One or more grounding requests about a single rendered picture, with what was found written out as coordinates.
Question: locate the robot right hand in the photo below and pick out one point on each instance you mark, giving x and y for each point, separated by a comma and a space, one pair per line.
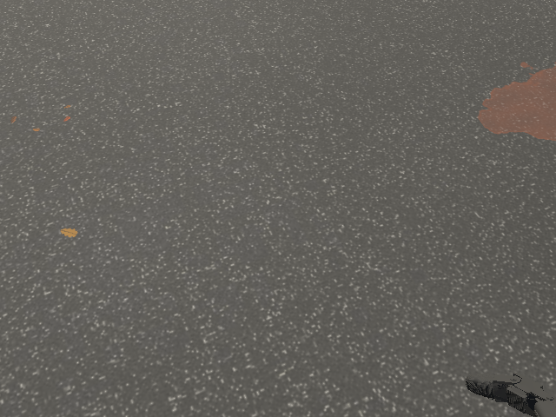
518, 391

